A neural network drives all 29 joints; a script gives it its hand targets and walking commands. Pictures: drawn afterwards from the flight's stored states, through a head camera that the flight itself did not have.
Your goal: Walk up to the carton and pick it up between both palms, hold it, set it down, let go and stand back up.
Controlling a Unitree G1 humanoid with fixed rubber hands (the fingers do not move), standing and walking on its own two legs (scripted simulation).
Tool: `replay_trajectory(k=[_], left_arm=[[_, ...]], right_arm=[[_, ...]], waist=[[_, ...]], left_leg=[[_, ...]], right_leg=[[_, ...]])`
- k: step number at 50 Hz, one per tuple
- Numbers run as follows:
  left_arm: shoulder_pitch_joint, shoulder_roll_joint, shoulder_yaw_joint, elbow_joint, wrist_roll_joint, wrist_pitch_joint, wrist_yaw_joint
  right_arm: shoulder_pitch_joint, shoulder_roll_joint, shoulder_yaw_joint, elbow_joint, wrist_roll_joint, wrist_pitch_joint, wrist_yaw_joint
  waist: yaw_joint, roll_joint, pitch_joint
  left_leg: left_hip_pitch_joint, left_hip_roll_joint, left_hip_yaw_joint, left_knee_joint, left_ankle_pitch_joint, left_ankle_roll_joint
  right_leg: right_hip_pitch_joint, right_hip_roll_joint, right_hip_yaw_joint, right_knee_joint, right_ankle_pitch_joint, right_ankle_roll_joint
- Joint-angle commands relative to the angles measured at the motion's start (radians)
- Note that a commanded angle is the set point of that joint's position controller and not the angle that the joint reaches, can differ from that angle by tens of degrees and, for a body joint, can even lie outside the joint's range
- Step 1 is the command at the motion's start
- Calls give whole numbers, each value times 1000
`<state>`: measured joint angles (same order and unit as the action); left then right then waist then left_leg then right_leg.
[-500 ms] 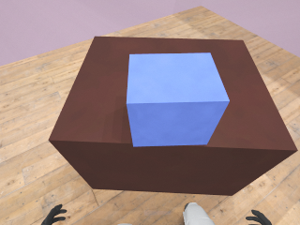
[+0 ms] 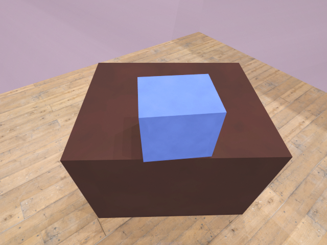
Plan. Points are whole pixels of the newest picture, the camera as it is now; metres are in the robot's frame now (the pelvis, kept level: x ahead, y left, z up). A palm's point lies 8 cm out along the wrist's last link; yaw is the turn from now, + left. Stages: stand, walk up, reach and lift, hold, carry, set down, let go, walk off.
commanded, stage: walk up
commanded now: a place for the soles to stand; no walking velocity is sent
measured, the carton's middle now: (175, 118) +0.55 -0.05 -0.04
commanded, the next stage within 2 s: none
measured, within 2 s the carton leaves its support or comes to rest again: neither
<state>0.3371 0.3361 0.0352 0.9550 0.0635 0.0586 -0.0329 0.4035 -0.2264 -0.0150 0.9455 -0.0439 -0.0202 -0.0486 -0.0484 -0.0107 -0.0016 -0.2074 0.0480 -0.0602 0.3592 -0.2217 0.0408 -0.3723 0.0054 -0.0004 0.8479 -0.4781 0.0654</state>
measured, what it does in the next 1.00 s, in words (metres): steps to the right: right foot, then left foot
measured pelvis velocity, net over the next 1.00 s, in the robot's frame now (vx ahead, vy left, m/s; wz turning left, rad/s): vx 0.08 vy -0.19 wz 0.00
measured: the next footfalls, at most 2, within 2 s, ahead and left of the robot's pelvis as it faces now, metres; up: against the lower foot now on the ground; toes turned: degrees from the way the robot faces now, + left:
right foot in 0.20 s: +0.07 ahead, -0.18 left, +0.00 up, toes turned -2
left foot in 0.62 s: +0.08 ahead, -0.10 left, -0.01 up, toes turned +12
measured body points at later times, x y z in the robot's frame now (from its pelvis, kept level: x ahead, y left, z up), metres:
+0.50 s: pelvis +0.01 -0.18 +0.00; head +0.02 -0.22 +0.45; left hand -0.10 +0.05 -0.12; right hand +0.03 -0.45 -0.17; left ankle +0.04 -0.01 -0.66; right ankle +0.03 -0.19 -0.75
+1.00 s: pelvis +0.08 -0.19 -0.04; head +0.12 -0.23 +0.41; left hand +0.04 +0.04 -0.15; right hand +0.28 -0.41 -0.17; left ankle +0.15 +0.01 -0.68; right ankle +0.01 -0.38 -0.75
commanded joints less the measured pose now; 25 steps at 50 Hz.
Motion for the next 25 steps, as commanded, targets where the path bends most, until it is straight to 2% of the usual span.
replay_trajectory(k=[1, 2, 3, 4, 5, 6, 7, 8, 9, 10, 11, 12, 13, 15, 16, 18, 19, 20, 21, 22, 23, 24, 25], left_arm=[[93, 36, -12, -48, -24, -18, -11], [113, 30, -13, -48, -32, -18, -8], [147, 32, -11, -40, -36, -19, -4], [200, 24, -6, -29, -43, -20, 4], [274, 29, 0, -4, -46, -24, 12], [350, 40, 8, 17, -45, -27, 23], [392, 71, 11, 33, -41, -31, 36], [363, 99, 1, 23, -32, -39, 52], [235, 108, -15, -20, -49, -39, 69], [146, 106, -22, -44, -69, -40, 81], [89, 154, -10, -73, -74, -46, 86], [78, 161, -4, -79, -82, -53, 85], [78, 128, -11, -68, -86, -60, 75], [107, 44, -31, -46, -67, -74, 64], [118, 13, -39, -38, -60, -76, 66], [154, -15, -40, -29, -55, -83, 70], [181, -26, -39, -20, -55, -85, 72], [211, -18, -35, -16, -56, -85, 73], [223, -12, -29, -18, -55, -85, 76], [217, 1, -23, -21, -60, -81, 78], [202, 12, -16, -29, -60, -76, 79], [160, 23, -9, -36, -64, -66, 80], [81, 51, 5, -56, -63, -51, 82]], right_arm=[[4, -240, -51, -21, 1, 0, -9], [-43, -249, -53, -30, -2, 6, -5], [-75, -251, -50, -40, -5, 11, -1], [-110, -258, -50, -45, -10, 18, 4], [-137, -246, -43, -47, -16, 28, 8], [-127, -216, -30, -41, -23, 39, 13], [-94, -147, -8, -39, -19, 48, 18], [-48, -60, 20, -43, -12, 56, 28], [-11, -54, 15, -47, -13, 64, 32], [35, -40, 15, -22, -22, 66, 39], [74, -79, 3, -10, -15, 63, 43], [60, -119, -3, -14, -12, 55, 43], [53, -148, -8, -6, -10, 49, 44], [99, -176, -20, 52, -5, 40, 49], [125, -168, -23, 73, -1, 42, 51], [110, -155, -19, 81, -1, 50, 49], [89, -151, -19, 85, -4, 54, 46], [82, -143, -18, 84, -5, 55, 44], [97, -146, -18, 91, -6, 56, 42], [129, -149, -19, 96, -8, 54, 39], [170, -157, -23, 106, -9, 51, 37], [244, -174, -31, 125, -10, 48, 33], [336, -191, -43, 144, -8, 42, 25]], waist=[[69, 191, 91], [92, 208, 92], [114, 201, 91], [152, 206, 94], [189, 167, 99], [218, 72, 113], [224, -115, 135], [189, -322, 162], [107, -250, 284], [40, -161, 380], [7, -145, 335], [16, -156, 310], [15, -177, 322], [3, -156, 247], [-10, -145, 203], [-17, -86, 161], [-11, -51, 157], [-7, -45, 134], [-16, -47, 117], [-31, -74, 94], [-45, -123, 71], [-81, -196, 65], [-146, -256, 79]], left_leg=[[-145, 185, -205, -206, -459, 104], [-249, 172, -172, -198, -466, 92], [-330, 161, -155, -185, -491, 79], [-425, 157, -139, -141, -536, 61], [-505, 129, -113, -65, -572, 34], [-558, 84, -88, 81, -617, 8], [-559, -4, -27, 300, -605, -22], [-545, -107, 44, 640, -538, -39], [-486, -92, -53, 765, -394, -54], [-476, -69, -93, 797, -284, -65], [-484, -59, -90, 775, -209, -67], [-452, -45, -70, 759, -157, -65], [-416, -42, -59, 756, -114, -68], [-340, -55, -50, 719, -48, -60], [-340, -66, -42, 711, -32, -58], [-375, -71, -28, 712, -6, -63], [-394, -77, -16, 695, 6, -62], [-399, -85, 0, 685, -6, -69], [-392, -97, 24, 663, -8, -75], [-345, -104, 63, 616, -31, -81], [-275, -123, 120, 553, -63, -83], [-171, -136, 192, 466, -126, -75], [1, -129, 260, 300, -185, -33]], right_leg=[[42, -38, -28, -40, 91, -17], [143, -41, -45, -62, 106, -24], [230, -35, -60, -85, 123, -30], [340, -35, -72, -131, 171, -39], [434, -20, -79, -174, 213, -47], [475, -24, -52, -222, 176, -35], [398, -66, 26, -346, 54, -18], [200, -227, 302, -514, -317, 6], [-60, -339, 514, -718, -591, 38], [-150, -342, 504, -751, -589, 96], [-107, -343, 494, -816, -586, 95], [-121, -322, 485, -863, -566, 98], [-128, -278, 424, -862, -500, 124], [-6, -192, 270, -784, -270, 175], [67, -174, 220, -748, -176, 164], [165, -174, 195, -708, -43, 141], [206, -172, 188, -699, 36, 154], [235, -174, 177, -699, 68, 161], [279, -175, 167, -705, 137, 192], [282, -162, 126, -721, 217, 237], [290, -131, 89, -751, 268, 298], [257, -87, 11, -770, 383, 388], [150, -22, -73, -706, 500, 502]])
